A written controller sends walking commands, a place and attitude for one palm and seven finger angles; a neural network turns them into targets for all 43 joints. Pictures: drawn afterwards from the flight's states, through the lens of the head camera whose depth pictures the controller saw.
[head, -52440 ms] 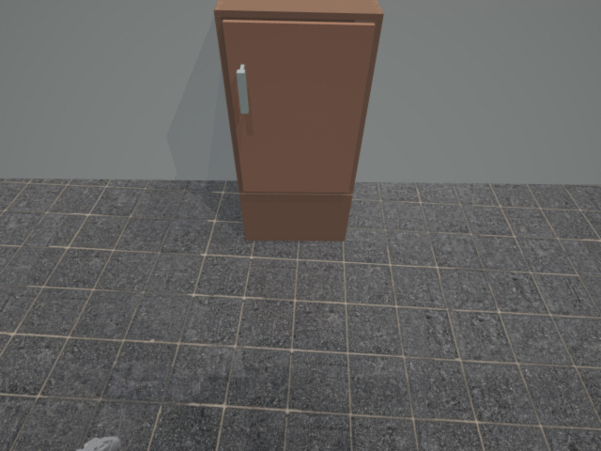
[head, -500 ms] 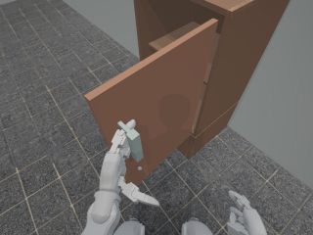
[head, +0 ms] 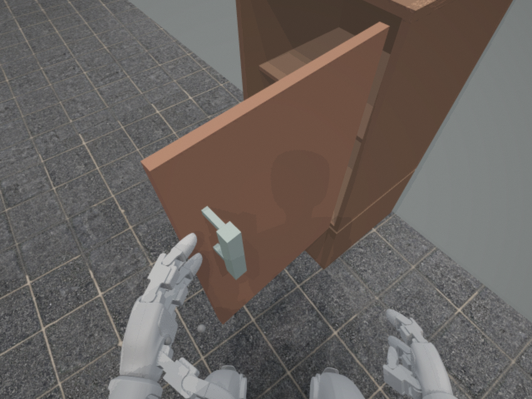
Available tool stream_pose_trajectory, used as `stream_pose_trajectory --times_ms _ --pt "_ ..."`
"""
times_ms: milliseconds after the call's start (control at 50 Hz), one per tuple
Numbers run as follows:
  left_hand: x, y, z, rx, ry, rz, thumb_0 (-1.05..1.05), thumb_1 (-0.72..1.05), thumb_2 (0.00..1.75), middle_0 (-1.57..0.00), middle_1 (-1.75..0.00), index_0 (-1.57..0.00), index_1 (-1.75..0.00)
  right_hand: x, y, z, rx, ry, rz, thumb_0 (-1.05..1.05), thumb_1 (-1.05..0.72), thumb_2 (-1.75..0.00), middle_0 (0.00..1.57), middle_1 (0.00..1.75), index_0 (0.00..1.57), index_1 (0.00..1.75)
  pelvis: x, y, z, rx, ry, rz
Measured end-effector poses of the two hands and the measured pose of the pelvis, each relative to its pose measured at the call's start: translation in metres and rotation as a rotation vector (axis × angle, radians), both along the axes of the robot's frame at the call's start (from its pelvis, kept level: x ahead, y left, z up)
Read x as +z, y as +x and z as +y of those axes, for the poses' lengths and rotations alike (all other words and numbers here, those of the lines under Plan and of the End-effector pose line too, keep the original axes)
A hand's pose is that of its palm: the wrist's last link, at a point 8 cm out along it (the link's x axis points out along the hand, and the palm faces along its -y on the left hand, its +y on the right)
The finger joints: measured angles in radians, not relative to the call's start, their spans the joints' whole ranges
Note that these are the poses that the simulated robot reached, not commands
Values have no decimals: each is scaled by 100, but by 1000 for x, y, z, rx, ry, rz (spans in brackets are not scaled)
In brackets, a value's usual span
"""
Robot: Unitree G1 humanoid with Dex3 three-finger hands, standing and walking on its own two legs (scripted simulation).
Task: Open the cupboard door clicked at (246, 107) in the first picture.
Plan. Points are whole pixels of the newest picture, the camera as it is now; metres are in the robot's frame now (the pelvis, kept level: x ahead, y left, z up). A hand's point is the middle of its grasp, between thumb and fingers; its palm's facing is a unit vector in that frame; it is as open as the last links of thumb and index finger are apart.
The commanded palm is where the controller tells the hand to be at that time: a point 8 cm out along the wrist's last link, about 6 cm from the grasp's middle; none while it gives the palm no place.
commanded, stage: slide the hand sideways off the handle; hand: left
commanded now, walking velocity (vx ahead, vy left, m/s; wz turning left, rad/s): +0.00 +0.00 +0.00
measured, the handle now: (223, 243) +0.32 +0.09 +0.06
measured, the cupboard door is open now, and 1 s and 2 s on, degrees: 94 94 94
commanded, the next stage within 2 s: draw the hand back to the body in 0.30 s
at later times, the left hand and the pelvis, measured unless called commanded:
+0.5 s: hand (175, 344) +0.19 +0.12 +0.06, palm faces -0.05 -1.00 -0.02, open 16.3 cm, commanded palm +0.15 +0.19 +0.08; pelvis +0.00 -0.01 -0.01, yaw +0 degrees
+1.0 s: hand (95, 315) +0.19 +0.19 +0.14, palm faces +0.08 -0.97 -0.24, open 15.7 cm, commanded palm +0.16 +0.24 +0.16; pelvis +0.02 +0.01 +0.05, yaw +0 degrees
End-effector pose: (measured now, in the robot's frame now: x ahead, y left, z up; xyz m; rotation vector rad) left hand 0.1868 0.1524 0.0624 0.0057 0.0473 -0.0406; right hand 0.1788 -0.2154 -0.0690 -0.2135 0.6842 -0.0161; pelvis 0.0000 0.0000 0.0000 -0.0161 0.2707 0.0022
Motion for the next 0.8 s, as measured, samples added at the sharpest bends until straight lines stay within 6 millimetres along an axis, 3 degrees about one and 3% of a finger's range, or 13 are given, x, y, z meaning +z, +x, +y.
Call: stream_pose_trajectory --times_ms 280,460,640,800 --pt "-1 -13 22 14 17 25 -1 -50 30 -15 -30 -16 -31 -4 3 -10 -36 -11 -9 1 -91 -90 21 30 20 30 -5 1 -6 3 -5 9" --pt "0 -19 24 -6 8 9 -1 -50 30 -14 -30 -15 -30 -5 0 -13 -46 -20 -23 1 -91 -90 21 30 20 30 -9 -2 -6 3 -9 8" --pt "38 -23 44 22 57 -20 -1 -50 30 -15 -30 -15 -30 12 -6 -8 -76 9 -33 1 -91 -90 21 30 20 30 9 -1 -4 5 -12 -46" --pt "58 -22 62 19 62 -12 -1 -50 30 -15 -30 -15 -30 35 -4 -7 -73 -7 -72 1 -91 -90 21 30 20 30 25 4 -1 8 -18 -88"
